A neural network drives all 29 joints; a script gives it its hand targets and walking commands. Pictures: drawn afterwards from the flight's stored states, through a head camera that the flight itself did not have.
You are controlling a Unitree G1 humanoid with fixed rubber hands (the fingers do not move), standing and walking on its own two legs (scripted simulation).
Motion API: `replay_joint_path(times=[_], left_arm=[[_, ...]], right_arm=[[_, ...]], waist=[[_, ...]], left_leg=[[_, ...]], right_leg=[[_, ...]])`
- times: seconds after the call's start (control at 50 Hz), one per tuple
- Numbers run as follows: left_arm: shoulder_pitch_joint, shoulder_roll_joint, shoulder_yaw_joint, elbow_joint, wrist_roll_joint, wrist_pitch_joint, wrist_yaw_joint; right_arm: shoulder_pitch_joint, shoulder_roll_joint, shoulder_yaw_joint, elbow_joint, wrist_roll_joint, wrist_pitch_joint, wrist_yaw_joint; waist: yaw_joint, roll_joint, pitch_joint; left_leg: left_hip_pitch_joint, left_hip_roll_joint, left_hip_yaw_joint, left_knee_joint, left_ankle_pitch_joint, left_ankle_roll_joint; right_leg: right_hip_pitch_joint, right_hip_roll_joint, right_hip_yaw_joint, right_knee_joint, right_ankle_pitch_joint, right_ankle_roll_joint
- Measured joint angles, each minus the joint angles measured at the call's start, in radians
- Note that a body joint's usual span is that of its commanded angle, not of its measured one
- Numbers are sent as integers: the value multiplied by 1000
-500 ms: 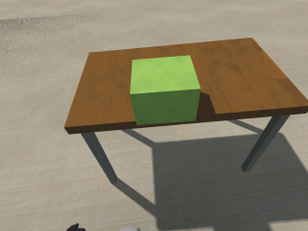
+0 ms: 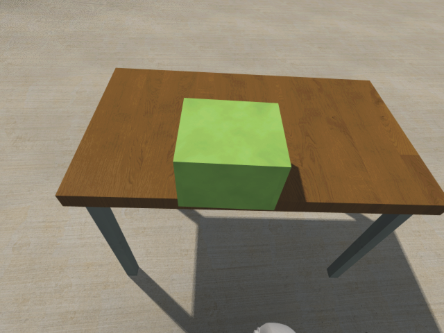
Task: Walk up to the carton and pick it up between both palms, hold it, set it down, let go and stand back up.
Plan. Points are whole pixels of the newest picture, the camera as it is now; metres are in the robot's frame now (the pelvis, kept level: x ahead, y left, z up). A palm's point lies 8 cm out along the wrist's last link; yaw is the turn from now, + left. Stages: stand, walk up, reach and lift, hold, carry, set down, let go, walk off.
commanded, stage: walk up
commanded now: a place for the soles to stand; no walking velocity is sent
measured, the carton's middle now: (228, 154) +0.52 +0.01 -0.01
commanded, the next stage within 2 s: none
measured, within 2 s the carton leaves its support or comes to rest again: neither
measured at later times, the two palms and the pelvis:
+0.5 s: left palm out of the picture +0.08 +0.26 -0.09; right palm out of the picture +0.10 -0.29 -0.11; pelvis -0.01 -0.03 -0.01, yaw +1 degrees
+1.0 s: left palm out of the picture +0.09 +0.25 -0.08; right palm out of the picture +0.10 -0.29 -0.10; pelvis +0.01 -0.02 +0.00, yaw +0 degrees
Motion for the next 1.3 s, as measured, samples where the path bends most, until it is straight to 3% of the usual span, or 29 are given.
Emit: replay_joint_path(times=[0.08,0.14,0.18,0.2,0.24,0.3,0.38,0.44,0.46,0.5,0.56,0.62,0.68,0.92,1.1,1.2,1.24,1.3], left_arm=[[-58,-7,1,-29,-23,-37,-3],[-75,-26,-5,-36,-24,-60,6],[-86,-56,-14,-26,-14,-65,15],[-83,-61,-21,-32,-12,-62,17],[-78,-57,-23,-43,-15,-57,20],[-71,-57,-18,-59,-10,-62,31],[-58,-35,-8,-79,-1,-67,37],[-49,-12,4,-85,1,-60,36],[-48,-2,7,-82,0,-57,35],[-35,18,15,-69,-10,-50,30],[6,-6,11,-57,-24,-37,26],[29,-12,-1,-48,-29,-49,18],[30,-24,-7,-40,-15,-60,19],[25,-12,-4,-51,-15,-78,12],[-7,-8,-6,-72,-18,-68,12],[33,-16,13,-76,-4,-65,0],[56,-18,18,-76,-5,-73,-4],[56,-32,14,-80,1,-102,-1]], right_arm=[[10,-32,0,24,14,12,18],[-8,-63,0,24,18,33,36],[-33,-90,-5,33,26,46,47],[-35,-92,-5,31,26,53,49],[-34,-89,-3,32,12,72,50],[-49,-101,-6,39,3,84,55],[-73,-103,-10,32,0,75,60],[-82,-91,-6,34,3,64,66],[-88,-80,-6,40,4,58,69],[-91,-51,5,53,4,45,72],[-60,-54,11,61,21,46,78],[-57,-51,16,60,29,51,82],[-64,-54,21,55,38,47,87],[-61,-69,27,53,28,37,89],[-42,-82,28,64,26,40,87],[11,-78,12,57,7,27,96],[33,-80,9,62,5,28,96],[59,-94,0,69,-1,33,93]], waist=[[-17,15,-5],[-20,49,0],[-22,124,15],[-23,135,8],[-10,123,-14],[17,129,-31],[34,136,-31],[39,117,-24],[39,94,-14],[46,26,-2],[35,39,-50],[33,30,-71],[36,43,-83],[25,88,-71],[12,80,-75],[6,72,-114],[-2,74,-124],[-7,107,-107]], left_leg=[[-21,4,-17,10,-4,-15],[-61,15,-27,99,-50,-31],[-79,51,-62,160,-84,-27],[-87,41,-70,187,-146,-26],[-103,5,-51,288,-251,-35],[-98,-13,-43,369,-294,-44],[-49,6,-45,276,-310,-60],[22,8,-33,99,-245,-55],[39,-4,-27,45,-132,-53],[67,-36,4,14,-79,-46],[63,-9,-11,32,-123,-33],[77,-2,-10,35,-134,-42],[83,8,-16,45,-142,-43],[89,8,-10,3,-128,-46],[100,8,-4,5,-143,-47],[132,20,11,31,-197,-30],[149,32,16,33,-214,-36],[122,55,-15,113,-234,-36]], right_leg=[[23,-30,51,-253,88,17],[101,-21,40,-448,201,19],[115,19,9,-447,183,13],[112,17,5,-435,176,9],[102,-9,14,-419,165,-6],[106,-24,26,-463,194,-5],[88,-20,27,-502,231,0],[60,-22,24,-480,230,7],[52,-32,30,-462,224,12],[45,-59,66,-434,214,5],[68,-19,61,-454,121,-20],[102,-13,65,-515,262,0],[120,-4,57,-528,253,28],[117,-4,60,-551,251,25],[116,-4,66,-531,229,24],[113,13,75,-443,99,-35],[123,23,63,-444,113,-48],[148,42,33,-459,145,-12]])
